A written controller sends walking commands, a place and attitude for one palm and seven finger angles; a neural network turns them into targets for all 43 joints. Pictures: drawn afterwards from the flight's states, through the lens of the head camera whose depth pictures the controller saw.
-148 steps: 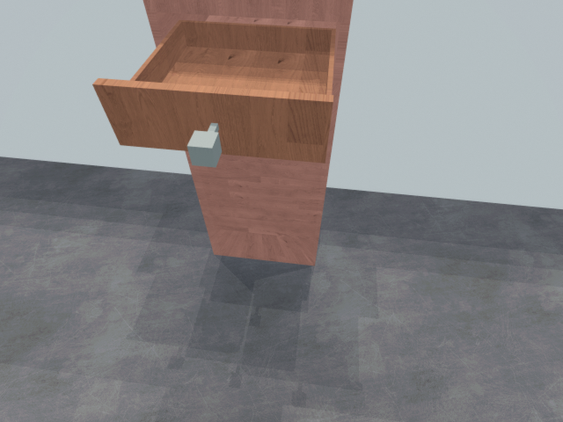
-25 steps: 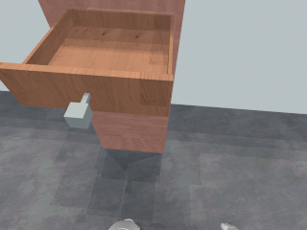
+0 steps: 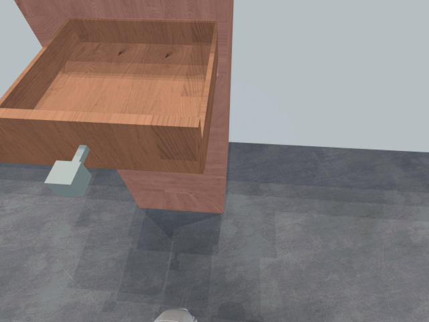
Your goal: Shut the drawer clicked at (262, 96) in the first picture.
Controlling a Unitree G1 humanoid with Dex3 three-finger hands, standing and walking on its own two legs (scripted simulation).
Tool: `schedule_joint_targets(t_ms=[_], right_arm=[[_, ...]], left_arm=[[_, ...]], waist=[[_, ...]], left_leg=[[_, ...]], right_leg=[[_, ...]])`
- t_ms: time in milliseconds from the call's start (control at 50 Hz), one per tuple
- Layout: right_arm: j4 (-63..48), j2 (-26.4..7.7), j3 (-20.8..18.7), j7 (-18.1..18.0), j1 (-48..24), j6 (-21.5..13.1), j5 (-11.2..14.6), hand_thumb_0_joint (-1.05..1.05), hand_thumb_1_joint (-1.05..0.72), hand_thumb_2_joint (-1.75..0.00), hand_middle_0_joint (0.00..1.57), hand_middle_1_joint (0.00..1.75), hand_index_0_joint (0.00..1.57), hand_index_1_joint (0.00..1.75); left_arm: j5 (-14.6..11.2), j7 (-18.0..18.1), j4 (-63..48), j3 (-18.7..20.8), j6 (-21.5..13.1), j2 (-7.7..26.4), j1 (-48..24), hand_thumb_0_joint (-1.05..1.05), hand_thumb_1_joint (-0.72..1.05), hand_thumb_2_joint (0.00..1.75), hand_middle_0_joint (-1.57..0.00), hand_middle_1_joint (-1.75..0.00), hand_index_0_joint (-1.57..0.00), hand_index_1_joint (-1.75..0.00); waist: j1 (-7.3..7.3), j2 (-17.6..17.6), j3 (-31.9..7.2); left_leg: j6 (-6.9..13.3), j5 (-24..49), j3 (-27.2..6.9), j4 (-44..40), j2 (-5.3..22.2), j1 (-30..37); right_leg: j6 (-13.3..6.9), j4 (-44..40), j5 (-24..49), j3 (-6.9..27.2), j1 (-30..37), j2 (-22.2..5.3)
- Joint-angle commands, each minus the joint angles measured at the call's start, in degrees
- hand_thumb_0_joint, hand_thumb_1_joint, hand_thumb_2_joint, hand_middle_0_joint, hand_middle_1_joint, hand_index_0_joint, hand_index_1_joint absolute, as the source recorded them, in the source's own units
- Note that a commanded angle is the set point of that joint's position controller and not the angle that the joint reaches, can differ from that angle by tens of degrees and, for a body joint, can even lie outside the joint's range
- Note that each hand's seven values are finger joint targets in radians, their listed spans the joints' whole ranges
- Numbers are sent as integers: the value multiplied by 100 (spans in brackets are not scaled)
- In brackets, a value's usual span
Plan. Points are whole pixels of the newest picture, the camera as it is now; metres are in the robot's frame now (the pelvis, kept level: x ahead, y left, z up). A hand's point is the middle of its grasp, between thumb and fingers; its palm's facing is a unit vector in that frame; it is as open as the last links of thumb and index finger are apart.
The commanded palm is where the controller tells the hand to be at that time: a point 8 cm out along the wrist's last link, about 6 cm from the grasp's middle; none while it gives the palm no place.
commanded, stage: come to a stop and stand still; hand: left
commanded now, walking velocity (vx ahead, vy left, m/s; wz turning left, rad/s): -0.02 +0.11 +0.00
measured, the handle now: (74, 168) +0.32 +0.24 +0.13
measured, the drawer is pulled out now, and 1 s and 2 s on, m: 0.29 0.29 0.29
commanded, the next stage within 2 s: look again from close up in 0.36 s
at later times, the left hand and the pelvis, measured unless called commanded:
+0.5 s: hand out of the picture +0.02 +0.20 -0.17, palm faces +0.02 -0.97 -0.23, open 7.4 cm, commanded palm none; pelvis +0.00 +0.02 +0.00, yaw +0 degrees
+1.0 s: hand out of the picture +0.01 +0.21 -0.16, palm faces -0.02 -0.97 -0.23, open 7.3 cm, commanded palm none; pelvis -0.02 +0.03 +0.00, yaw -1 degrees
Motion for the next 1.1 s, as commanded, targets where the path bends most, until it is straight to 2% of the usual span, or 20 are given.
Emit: schedule_joint_targets(t_ms=[0, 60, 80, 120, 140, 220, 280, 320, 340, 380, 420, 440, 460, 520, 560, 700, 780, 1040, 1060, 1080], right_arm=[[-354, -134, 44, 26, 15, -197, 41, 0, -90, -90, 20, 30, 20, 30], [-121, -110, 70, 11, 537, -240, 33, 0, -90, -90, 20, 30, 20, 30], [-41, -262, 43, -3, 731, -280, 6, 0, -90, -90, 20, 30, 20, 30], [-99, -764, -47, -52, 746, -288, -58, 0, -90, -90, 20, 30, 20, 30], [-110, -717, -2, -58, 562, -265, -115, 0, -90, -90, 20, 30, 20, 30], [-14, -402, 116, -135, 459, -315, -88, 0, -90, -90, 20, 30, 20, 30], [54, -359, 134, -142, 462, -356, 1, 0, -90, -90, 20, 30, 20, 30], [76, -112, 157, -96, 626, -348, 77, 0, -90, -90, 20, 30, 20, 30], [178, -55, 165, -64, 708, -338, 69, 0, -90, -90, 20, 30, 20, 30], [311, -93, 182, -81, 684, -332, 13, 0, -90, -90, 20, 30, 20, 30], [408, -95, 202, -89, 712, -369, 23, 0, -90, -90, 20, 30, 20, 30], [-77, -366, 203, -28, 197, -496, 47, 0, -90, -90, 20, 30, 20, 30], [-236, -59, 245, 15, 523, -491, 29, 0, -90, -90, 20, 30, 20, 30], [-80, -82, 299, 27, 871, -557, 3, 0, -90, -90, 20, 30, 20, 30], [-63, -213, 290, -24, 832, -569, -5, 0, -90, -90, 20, 30, 20, 30], [-41, -247, 372, -8, 741, -514, 0, 0, -90, -90, 20, 30, 20, 30], [56, -269, 395, 2, 781, -530, -15, 0, -90, -90, 20, 30, 20, 30], [384, -227, 418, -21, 845, -562, 9, 0, -90, -90, 20, 30, 20, 30], [-22, -374, 387, 19, 317, -574, 64, 0, -90, -90, 20, 30, 20, 30], [-1857, -1234, 163, -266, 544, -1458, 327, 0, -90, -90, 20, 30, 20, 30]], left_arm=[[-13, 119, -110, 348, -123, 1308, 638, 0, 90, 90, -20, -30, -20, -30], [-70, 99, -104, 296, -75, 1215, 351, 0, 90, 90, -20, -30, -20, -30], [-112, 80, -136, 255, -52, 1053, 300, 0, 90, 90, -20, -30, -20, -30], [-127, 91, -171, 125, 36, 533, 440, 0, 90, 90, -20, -30, -20, -30], [-119, 99, -125, 116, 51, 514, 373, 0, 90, 90, -20, -30, -20, -30], [-120, 2, 92, 91, 61, 479, 191, 0, 90, 90, -20, -30, -20, -30], [-101, -3, 322, 46, -101, 532, 634, 0, 90, 90, -20, -30, -20, -30], [-105, 17, 386, 60, -222, 830, 527, 0, 90, 90, -20, -30, -20, -30], [-123, 0, 400, -1, -218, 858, 397, 0, 90, 90, -20, -30, -20, -30], [-122, 17, 471, -32, -235, 647, 334, 0, 90, 90, -20, -30, -20, -30], [-123, 39, 542, -66, -245, 552, 461, 0, 90, 90, -20, -30, -20, -30], [-37, 280, 614, -77, -389, 577, 1192, 0, 90, 90, -20, -30, -20, -30], [-76, 263, 305, -47, -462, 904, 904, 0, 90, 90, -20, -30, -20, -30], [-114, 178, 154, -117, -446, 725, 743, 0, 90, 90, -20, -30, -20, -30], [-130, 166, 173, -130, -414, 673, 818, 0, 90, 90, -20, -30, -20, -30], [-117, 74, 171, -220, -262, 648, 687, 0, 90, 90, -20, -30, -20, -30], [-119, 45, 184, -219, -237, 662, 724, 0, 90, 90, -20, -30, -20, -30], [-126, 21, 410, -237, -261, 641, 764, 0, 90, 90, -20, -30, -20, -30], [-64, 240, 605, -209, -361, 700, 1243, 0, 90, 90, -20, -30, -20, -30], [-1214, 182, -8178, 960, -1634, 2256, -2977, 0, 90, 90, -22, -32, -22, -32]], waist=[[382, -1143, -967], [111, -1044, -820], [46, -650, -919], [110, 1245, -981], [78, 1003, -852], [99, 1101, -409], [244, 251, -674], [13, -462, -688], [-70, -386, -623], [-45, -874, -508], [-12, -624, -433], [286, -517, -574], [-22, -613, -1010], [-46, 443, -1176], [9, 407, -1080], [57, -176, 153], [94, -135, 104], [97, -115, -202], [307, -722, 16], [-442, 359, -3158]], left_leg=[[-28, 91, -4, -1088, 110, -269], [16, 1432, 204, -2824, 64, 948], [118, 2356, 57, -3179, 346, 1615], [915, 4228, -1379, -3311, 1847, 1656], [1214, 3785, -1271, -3423, 1896, 1308], [1086, 4372, -744, -3352, 1448, 1259], [651, 3846, -436, -2736, 997, 1567], [256, 2412, -52, -2754, 579, 1296], [215, 1881, -39, -2930, 511, 1492], [276, 2381, -123, -2970, 660, 1676], [303, 2707, -126, -3112, 718, 1699], [173, 2826, 135, -1806, 741, 1277], [226, 1260, 23, -2115, 461, 811], [309, 2734, -53, -2641, 629, 1329], [398, 3644, -137, -2495, 796, 1482], [433, 1666, -254, -3131, 679, 788], [457, 1357, -319, -3344, 679, 782], [421, 1836, -205, -3288, 691, 1122], [227, 2306, -21, -2086, 800, 622], [350, 3035, -94, -2827, 144, 2208]], right_leg=[[-1062, -504, 5035, 1093, 1811, -1580], [-665, -233, 3975, 715, 1011, -1200], [-413, -21, 2988, 464, 502, -907], [73, 688, -1054, -245, -167, -58], [31, 1160, -1530, -30, -137, 43], [-85, 991, -887, -13, -128, 87], [-108, -931, 892, 109, 461, 2], [-394, -1053, 2495, 824, 670, -731], [-464, -1126, 1954, 796, 360, -865], [-325, -1065, 1846, 558, 237, -453], [-256, -1073, 2033, 439, 339, -349], [-94, -795, 4350, 884, 496, -649], [-333, -569, 4519, 1015, 1049, -882], [-436, -246, 2984, 601, 739, -431], [-383, -223, 2333, 417, 587, -237], [-307, -728, 535, 512, -7, -119], [-293, -781, 202, 512, 8, -93], [-271, -843, 736, 536, 146, -186], [-144, -902, 2781, 696, 115, -537], [-234, -330, 2453, 136, 751, 57]])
